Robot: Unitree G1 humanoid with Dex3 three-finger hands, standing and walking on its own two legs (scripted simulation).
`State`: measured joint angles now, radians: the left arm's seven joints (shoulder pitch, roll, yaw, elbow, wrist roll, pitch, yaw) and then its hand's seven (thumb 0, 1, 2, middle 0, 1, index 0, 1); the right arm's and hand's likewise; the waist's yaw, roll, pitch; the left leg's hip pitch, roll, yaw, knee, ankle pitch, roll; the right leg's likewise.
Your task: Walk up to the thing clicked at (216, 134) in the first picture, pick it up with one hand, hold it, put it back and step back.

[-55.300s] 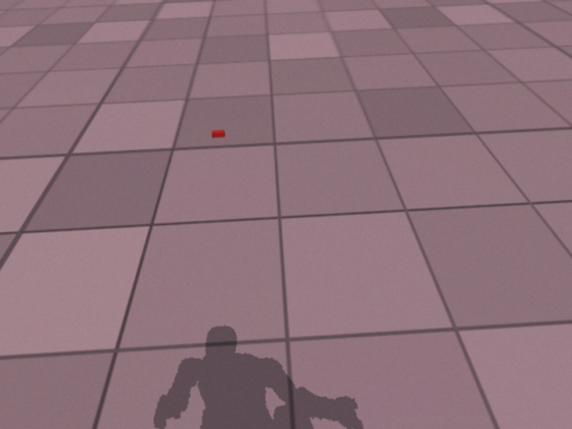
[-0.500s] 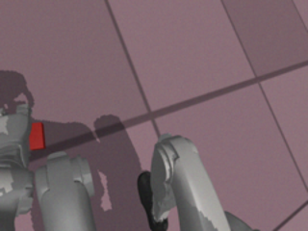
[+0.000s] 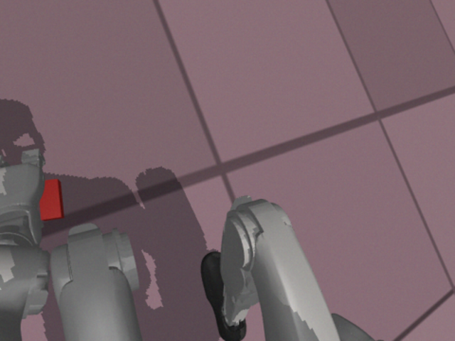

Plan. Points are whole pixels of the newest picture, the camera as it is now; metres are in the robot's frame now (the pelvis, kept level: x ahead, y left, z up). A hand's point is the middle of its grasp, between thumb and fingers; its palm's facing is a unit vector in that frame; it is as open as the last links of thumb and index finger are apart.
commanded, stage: rest palm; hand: left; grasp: from above
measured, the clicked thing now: (51, 200) +0.39 +0.26 -0.30
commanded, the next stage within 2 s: close in 1.40 s
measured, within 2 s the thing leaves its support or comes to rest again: neither
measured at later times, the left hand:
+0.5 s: hand (28, 203) +0.37 +0.29 -0.25, palm faces -0.43 -0.13 -0.89, open 12.5 cm
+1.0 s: hand (29, 202) +0.38 +0.29 -0.26, palm faces -0.44 -0.14 -0.89, open 12.6 cm
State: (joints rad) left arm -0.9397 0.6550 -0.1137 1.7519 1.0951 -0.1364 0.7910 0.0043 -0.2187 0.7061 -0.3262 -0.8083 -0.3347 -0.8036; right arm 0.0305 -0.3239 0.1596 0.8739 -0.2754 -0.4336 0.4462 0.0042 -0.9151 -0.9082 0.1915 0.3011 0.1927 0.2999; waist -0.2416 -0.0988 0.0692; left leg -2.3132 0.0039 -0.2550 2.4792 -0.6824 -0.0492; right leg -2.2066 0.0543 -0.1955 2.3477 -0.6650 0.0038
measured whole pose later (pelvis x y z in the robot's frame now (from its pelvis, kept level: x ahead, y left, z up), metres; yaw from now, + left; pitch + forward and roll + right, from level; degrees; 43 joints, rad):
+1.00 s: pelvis +0.00 +0.00 +0.00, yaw -1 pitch +28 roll -13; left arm -0.93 0.69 -0.11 1.75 1.08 -0.15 0.80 0.00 -0.24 0.73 -0.29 -0.85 -0.30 -0.84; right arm 0.03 -0.33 0.19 0.85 -0.29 -0.44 0.44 0.00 -0.91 -0.91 0.19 0.30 0.19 0.30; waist -0.26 -0.11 0.09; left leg -2.30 0.00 -0.27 2.49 -0.70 -0.05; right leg -2.19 0.06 -0.21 2.34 -0.67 0.01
